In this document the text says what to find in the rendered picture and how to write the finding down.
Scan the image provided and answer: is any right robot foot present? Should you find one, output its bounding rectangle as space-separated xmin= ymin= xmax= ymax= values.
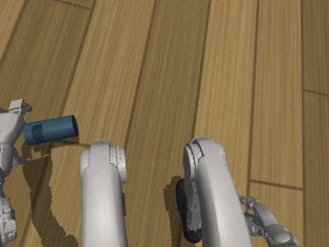
xmin=176 ymin=179 xmax=202 ymax=243

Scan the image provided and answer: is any left robot hand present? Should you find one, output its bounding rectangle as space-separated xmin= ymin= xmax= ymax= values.
xmin=0 ymin=99 xmax=32 ymax=166

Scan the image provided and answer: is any right robot arm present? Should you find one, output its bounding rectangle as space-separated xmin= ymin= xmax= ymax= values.
xmin=264 ymin=224 xmax=299 ymax=247

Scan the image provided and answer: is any left robot arm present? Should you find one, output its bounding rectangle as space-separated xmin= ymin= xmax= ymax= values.
xmin=0 ymin=142 xmax=17 ymax=247

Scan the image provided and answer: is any can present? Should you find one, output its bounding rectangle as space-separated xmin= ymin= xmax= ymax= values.
xmin=23 ymin=115 xmax=79 ymax=146

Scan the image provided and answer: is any right robot hand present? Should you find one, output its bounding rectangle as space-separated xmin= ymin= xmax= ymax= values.
xmin=239 ymin=196 xmax=279 ymax=238

